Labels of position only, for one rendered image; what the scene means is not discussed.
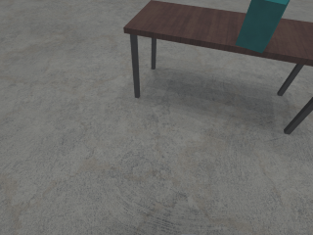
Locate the table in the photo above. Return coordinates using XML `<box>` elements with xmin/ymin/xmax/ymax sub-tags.
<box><xmin>123</xmin><ymin>0</ymin><xmax>313</xmax><ymax>135</ymax></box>

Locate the carton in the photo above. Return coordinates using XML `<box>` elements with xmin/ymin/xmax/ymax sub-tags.
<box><xmin>235</xmin><ymin>0</ymin><xmax>290</xmax><ymax>54</ymax></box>

